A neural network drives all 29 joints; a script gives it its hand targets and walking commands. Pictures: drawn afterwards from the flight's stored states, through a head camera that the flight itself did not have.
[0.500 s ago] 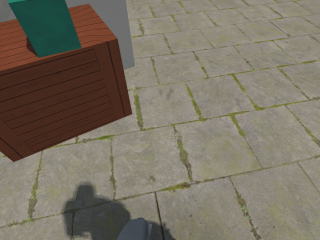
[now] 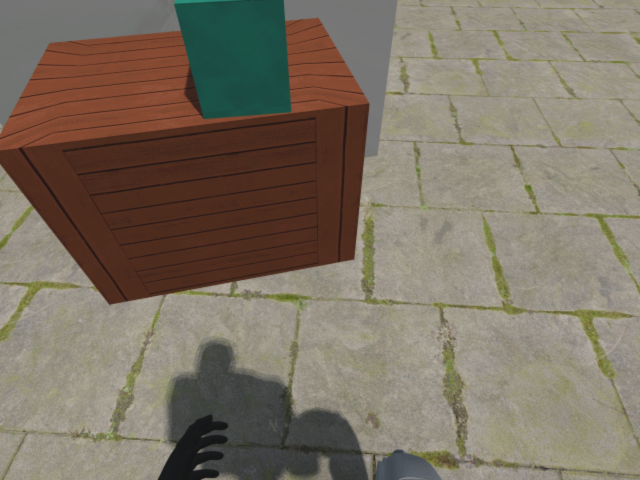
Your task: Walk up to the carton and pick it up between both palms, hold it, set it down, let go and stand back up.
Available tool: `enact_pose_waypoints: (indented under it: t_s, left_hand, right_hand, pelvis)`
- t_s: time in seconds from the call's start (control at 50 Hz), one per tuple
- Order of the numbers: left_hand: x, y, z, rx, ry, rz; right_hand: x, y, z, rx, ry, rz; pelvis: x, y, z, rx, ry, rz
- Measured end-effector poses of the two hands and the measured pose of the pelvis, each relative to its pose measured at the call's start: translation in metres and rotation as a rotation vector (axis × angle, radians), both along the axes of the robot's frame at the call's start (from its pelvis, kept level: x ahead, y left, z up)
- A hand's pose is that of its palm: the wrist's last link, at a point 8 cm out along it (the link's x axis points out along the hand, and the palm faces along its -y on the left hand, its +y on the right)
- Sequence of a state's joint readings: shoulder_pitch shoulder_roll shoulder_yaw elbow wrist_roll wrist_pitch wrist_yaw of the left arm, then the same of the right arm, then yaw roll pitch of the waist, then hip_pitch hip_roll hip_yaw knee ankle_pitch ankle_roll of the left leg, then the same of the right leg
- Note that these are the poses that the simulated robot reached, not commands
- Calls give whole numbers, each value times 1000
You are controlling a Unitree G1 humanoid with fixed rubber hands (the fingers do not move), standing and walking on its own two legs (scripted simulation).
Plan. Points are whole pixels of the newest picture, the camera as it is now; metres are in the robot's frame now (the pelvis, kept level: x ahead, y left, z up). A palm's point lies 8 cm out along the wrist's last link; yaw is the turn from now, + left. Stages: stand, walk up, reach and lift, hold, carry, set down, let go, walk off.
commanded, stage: walk up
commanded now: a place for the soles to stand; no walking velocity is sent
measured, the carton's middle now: (239, 44) +1.06 +0.22 +0.06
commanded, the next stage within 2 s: none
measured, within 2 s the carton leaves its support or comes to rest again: neither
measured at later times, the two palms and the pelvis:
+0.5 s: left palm (93, 475) +0.16 +0.33 -0.14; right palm (365, 286) +0.42 -0.06 -0.07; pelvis +0.20 +0.08 -0.01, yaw +17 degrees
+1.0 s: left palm (161, 272) +0.46 +0.30 -0.08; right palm (404, 266) +0.49 -0.14 -0.11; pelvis +0.37 +0.08 +0.01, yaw +14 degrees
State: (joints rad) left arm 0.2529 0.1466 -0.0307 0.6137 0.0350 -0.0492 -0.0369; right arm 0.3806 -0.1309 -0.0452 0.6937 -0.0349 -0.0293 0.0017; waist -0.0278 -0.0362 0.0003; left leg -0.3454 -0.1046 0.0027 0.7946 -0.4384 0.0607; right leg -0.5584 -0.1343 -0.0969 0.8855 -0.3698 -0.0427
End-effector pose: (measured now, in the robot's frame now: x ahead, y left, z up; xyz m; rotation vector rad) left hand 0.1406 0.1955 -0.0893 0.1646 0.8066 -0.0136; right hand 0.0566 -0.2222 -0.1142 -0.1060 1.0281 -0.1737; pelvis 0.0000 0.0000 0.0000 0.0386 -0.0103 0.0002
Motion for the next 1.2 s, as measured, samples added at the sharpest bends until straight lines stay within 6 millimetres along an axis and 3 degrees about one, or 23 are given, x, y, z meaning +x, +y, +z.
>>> enact_pose_waypoints:
  t_s: [0.06,0.1,0.2,0.26,0.32,0.42,0.5,0.62,0.8,0.86,0.9,0.96,1.04,1.12,1.2]
  left_hand:
    - [6,-1,-1,4,-17,70]
    - [0,8,-3,18,1,156]
    - [-34,38,1,64,117,363]
    - [-52,55,2,69,208,442]
    - [-59,72,-3,58,299,489]
    - [-39,110,-34,18,381,518]
    - [15,135,-54,-9,354,476]
    - [132,146,-39,-10,185,367]
    - [284,116,8,-31,-3,183]
    - [322,101,16,-33,-76,166]
    - [335,94,15,-29,-111,186]
    - [330,96,11,-21,-82,272]
    - [297,110,7,9,35,397]
    - [263,127,3,28,166,489]
    - [246,148,-7,24,270,542]
  right_hand:
    - [34,-5,-13,13,23,49]
    - [62,-6,-13,-1,41,119]
    - [159,9,11,-36,-16,292]
    - [222,35,31,-37,-94,372]
    - [279,74,48,-18,-183,446]
    - [352,142,51,-18,-325,512]
    - [366,163,40,-24,-323,442]
    - [354,145,35,-57,-218,324]
    - [349,96,31,-85,-83,177]
    - [361,80,17,-72,-29,168]
    - [373,73,6,-62,11,188]
    - [404,74,3,-59,34,243]
    - [466,96,13,-39,-23,327]
    - [527,134,30,-7,-107,401]
    - [581,184,44,31,-198,472]
  pelvis:
    - [27,-2,-6,-47,0,48]
    - [43,-1,-6,-63,0,91]
    - [77,9,10,-83,-17,184]
    - [100,20,20,-84,-21,224]
    - [124,34,23,-84,-18,251]
    - [170,68,1,-83,-15,277]
    - [196,82,-12,-55,-27,299]
    - [230,90,-4,-8,-21,275]
    - [292,87,14,-2,4,209]
    - [319,80,8,-11,5,201]
    - [335,76,2,-37,-3,212]
    - [355,77,2,-51,-11,233]
    - [380,84,12,-68,-21,260]
    - [403,95,21,-79,-22,287]
    - [426,109,21,-91,-21,307]
